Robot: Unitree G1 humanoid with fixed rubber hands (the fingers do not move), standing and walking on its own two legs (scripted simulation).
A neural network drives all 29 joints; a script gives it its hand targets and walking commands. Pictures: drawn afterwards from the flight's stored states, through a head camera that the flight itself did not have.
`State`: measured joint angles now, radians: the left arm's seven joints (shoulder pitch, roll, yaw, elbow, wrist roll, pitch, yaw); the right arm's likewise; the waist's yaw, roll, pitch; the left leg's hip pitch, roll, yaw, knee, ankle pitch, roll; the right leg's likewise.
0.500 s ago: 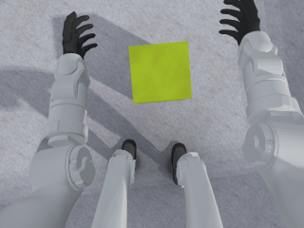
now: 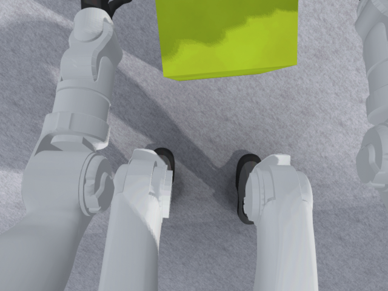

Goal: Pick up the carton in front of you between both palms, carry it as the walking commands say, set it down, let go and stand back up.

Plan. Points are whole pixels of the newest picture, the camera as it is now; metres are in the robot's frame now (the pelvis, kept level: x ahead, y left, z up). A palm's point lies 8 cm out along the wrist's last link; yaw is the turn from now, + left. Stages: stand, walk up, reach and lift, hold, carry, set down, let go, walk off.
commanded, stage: reach and lift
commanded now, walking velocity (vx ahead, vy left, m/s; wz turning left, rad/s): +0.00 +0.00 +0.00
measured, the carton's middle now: (220, 22) +0.55 -0.03 -0.30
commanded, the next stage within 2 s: none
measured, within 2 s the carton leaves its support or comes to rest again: leaves its support in 0.98 s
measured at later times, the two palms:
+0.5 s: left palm (121, 15) +0.54 +0.15 -0.23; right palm (337, 1) +0.56 -0.21 -0.23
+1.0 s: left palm (130, 13) +0.54 +0.13 -0.23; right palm (309, 5) +0.56 -0.17 -0.24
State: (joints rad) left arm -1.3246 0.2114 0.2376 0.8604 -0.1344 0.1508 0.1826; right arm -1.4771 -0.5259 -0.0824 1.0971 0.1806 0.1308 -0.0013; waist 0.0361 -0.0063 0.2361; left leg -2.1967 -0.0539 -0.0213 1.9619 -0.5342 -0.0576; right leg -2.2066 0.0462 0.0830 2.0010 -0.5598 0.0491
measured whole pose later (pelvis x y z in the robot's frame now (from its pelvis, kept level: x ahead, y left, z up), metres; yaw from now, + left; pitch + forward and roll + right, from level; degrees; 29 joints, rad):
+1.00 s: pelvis +0.00 +0.00 -0.06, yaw -1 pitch +37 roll +2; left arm -1.48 0.20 0.30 1.02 -0.06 0.18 0.15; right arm -1.55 -0.35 -0.12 1.14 0.07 0.17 -0.07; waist 0.03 0.03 0.38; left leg -2.25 -0.06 -0.04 2.18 -0.58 -0.07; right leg -2.26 0.04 0.05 2.21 -0.60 0.03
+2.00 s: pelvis +0.02 +0.01 +0.16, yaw -4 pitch +39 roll +0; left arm -0.83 -0.09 0.49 0.57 0.23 0.42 0.06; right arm -0.88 0.02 -0.43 0.68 -0.22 0.39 0.00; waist -0.01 0.00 -0.22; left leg -1.66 -0.10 -0.11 1.46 -0.47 -0.06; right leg -1.67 0.09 0.10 1.46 -0.47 0.06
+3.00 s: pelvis +0.09 +0.00 +0.35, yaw -4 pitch -3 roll +0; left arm -0.31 -0.16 0.30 0.39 0.28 0.60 -0.01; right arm -0.30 0.16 -0.29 0.40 -0.27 0.60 0.00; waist 0.01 0.00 -0.03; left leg -0.19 -0.03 -0.13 0.45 -0.22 -0.02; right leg -0.19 0.05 0.15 0.45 -0.21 0.01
